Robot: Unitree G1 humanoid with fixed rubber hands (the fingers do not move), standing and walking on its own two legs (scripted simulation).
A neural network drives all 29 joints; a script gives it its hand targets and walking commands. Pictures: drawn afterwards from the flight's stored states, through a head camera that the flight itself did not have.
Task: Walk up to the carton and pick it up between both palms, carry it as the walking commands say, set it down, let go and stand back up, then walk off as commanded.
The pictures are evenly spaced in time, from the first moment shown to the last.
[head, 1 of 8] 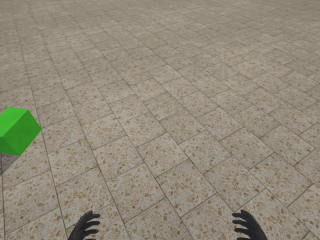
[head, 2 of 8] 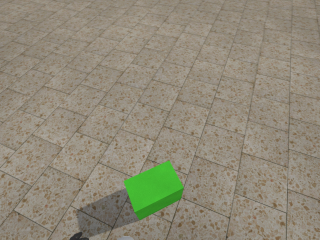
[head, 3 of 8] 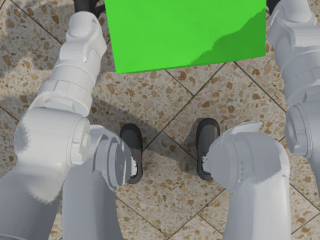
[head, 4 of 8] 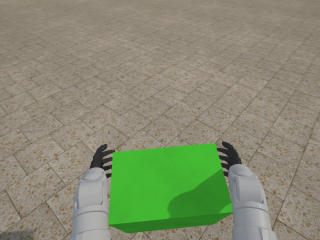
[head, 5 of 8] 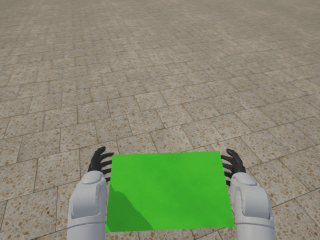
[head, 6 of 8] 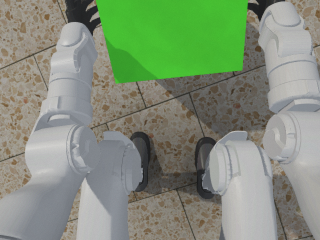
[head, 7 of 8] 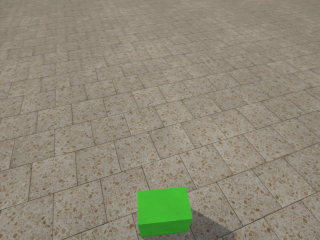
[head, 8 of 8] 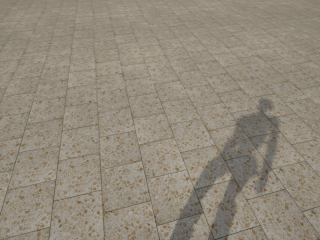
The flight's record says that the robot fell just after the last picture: no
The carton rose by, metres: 0.65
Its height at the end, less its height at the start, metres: +0.00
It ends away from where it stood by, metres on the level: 1.36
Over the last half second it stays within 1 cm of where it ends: yes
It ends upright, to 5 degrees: yes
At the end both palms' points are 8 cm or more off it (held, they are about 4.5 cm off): yes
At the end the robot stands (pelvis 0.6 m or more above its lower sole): yes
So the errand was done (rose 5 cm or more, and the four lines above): yes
